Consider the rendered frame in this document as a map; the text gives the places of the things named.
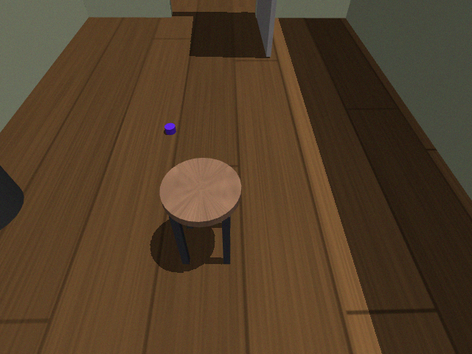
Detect stool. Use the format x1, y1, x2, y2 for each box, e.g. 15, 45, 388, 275
159, 158, 241, 264

